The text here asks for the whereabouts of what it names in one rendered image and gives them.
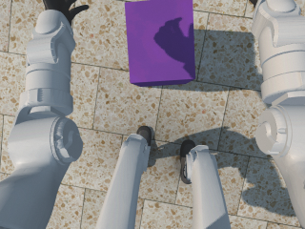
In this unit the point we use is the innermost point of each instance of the robot right upper arm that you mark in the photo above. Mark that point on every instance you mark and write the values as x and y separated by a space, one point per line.
280 133

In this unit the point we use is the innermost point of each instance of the carton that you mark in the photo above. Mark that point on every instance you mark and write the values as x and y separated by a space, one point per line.
160 39

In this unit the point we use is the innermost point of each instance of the robot right forearm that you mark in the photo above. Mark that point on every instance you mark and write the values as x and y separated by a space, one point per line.
280 32

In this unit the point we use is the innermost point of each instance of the left robot thigh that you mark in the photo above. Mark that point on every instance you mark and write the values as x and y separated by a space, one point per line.
120 204

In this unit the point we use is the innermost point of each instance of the left robot hand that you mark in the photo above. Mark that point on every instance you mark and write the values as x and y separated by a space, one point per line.
63 6

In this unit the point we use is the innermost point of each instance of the robot left forearm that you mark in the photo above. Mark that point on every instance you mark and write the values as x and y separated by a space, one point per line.
48 70

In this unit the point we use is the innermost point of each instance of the right robot shin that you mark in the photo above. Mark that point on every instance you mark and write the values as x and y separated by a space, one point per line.
200 148

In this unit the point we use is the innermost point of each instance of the robot left upper arm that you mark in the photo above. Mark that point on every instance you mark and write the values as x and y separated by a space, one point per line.
41 151

